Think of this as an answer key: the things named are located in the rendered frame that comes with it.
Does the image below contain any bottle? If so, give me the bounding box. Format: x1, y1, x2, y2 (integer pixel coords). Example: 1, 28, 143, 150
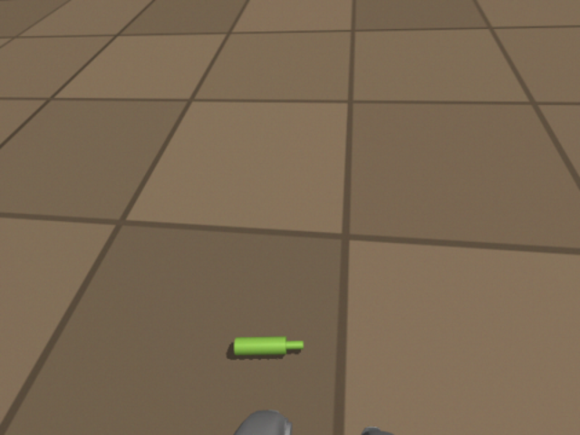
234, 336, 304, 355

